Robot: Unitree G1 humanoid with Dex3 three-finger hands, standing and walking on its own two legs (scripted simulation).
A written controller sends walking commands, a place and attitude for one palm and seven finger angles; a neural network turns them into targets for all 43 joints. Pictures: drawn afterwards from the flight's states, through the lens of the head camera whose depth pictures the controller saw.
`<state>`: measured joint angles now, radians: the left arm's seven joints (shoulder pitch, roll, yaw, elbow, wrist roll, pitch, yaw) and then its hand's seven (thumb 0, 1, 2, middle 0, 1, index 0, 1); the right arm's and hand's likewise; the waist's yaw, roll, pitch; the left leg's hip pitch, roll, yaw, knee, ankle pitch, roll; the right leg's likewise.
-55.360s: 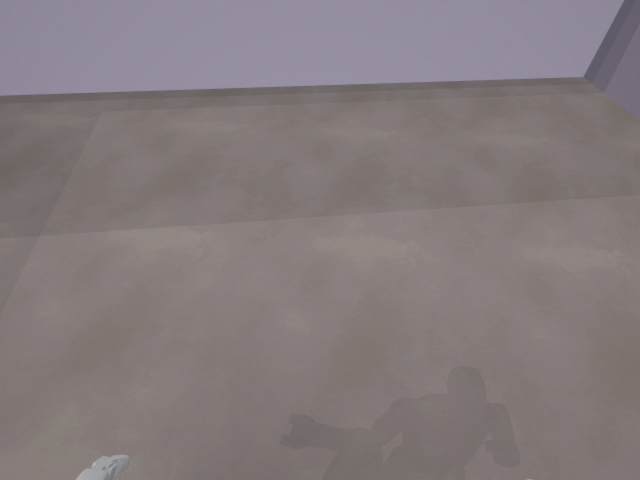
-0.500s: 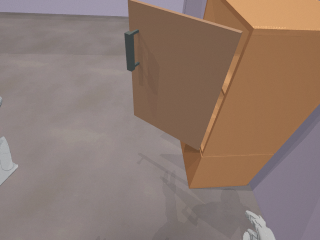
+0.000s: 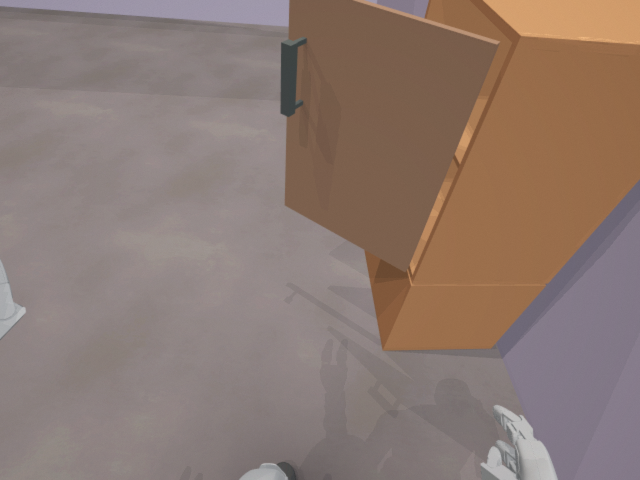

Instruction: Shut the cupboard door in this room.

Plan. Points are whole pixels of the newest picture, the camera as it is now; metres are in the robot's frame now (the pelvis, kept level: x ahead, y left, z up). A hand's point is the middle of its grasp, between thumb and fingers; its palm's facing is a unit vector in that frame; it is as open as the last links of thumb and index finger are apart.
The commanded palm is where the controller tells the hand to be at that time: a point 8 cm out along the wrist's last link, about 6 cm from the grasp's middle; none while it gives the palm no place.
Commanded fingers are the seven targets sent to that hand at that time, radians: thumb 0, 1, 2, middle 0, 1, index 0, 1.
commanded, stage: stop stepping back and stand still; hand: left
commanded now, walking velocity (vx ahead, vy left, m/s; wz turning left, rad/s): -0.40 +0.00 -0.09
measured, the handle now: (294, 77) +0.88 +0.09 +0.09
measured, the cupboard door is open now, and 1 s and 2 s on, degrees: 52 52 52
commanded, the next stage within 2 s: let the arm hang, fingers relaxed in 1.80 s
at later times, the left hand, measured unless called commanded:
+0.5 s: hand out of the picture +0.11 +0.34 +0.18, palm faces +0.46 -0.84 -0.27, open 7.4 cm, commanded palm +0.02 +0.36 +0.19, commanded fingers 0.00 0.90 0.90 -0.20 -0.30 -0.20 -0.30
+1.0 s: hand out of the picture +0.00 +0.37 +0.18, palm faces +0.33 -0.84 -0.43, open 7.4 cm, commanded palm -0.06 +0.41 +0.19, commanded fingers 0.00 0.90 0.90 -0.20 -0.30 -0.20 -0.30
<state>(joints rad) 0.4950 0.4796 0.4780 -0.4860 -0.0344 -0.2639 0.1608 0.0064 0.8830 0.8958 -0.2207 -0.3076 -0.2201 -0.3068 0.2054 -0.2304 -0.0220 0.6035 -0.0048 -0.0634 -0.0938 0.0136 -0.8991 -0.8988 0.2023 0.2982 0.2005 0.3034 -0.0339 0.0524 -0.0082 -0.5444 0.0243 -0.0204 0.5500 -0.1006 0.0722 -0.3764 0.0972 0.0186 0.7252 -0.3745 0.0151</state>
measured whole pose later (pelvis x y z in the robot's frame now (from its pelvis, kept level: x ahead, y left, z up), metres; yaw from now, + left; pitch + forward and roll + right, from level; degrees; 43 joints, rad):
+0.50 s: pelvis -0.14 +0.07 +0.01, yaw -4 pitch -3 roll -4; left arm 0.35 0.39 0.43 -0.40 -0.06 -0.11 0.18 0.01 0.89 0.90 -0.21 -0.31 -0.21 -0.30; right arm 0.21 -0.16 0.04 0.65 -0.01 -0.11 -0.06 0.01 -0.90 -0.90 0.20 0.30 0.20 0.30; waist -0.02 -0.02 0.00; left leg -0.37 0.00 0.07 0.49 -0.11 0.02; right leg -0.29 0.06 0.03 0.84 -0.50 -0.02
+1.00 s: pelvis -0.23 +0.13 +0.00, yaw -7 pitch -3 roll -1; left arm 0.53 0.43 0.43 -0.49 -0.01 -0.17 0.15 0.01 0.89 0.90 -0.21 -0.31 -0.21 -0.31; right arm 0.30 -0.16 0.00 0.65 -0.02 -0.07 -0.05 0.01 -0.90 -0.90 0.20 0.30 0.20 0.30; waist -0.07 -0.04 -0.03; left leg -0.27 0.09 0.06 0.61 -0.29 -0.02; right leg -0.46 0.00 -0.08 0.96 -0.36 0.00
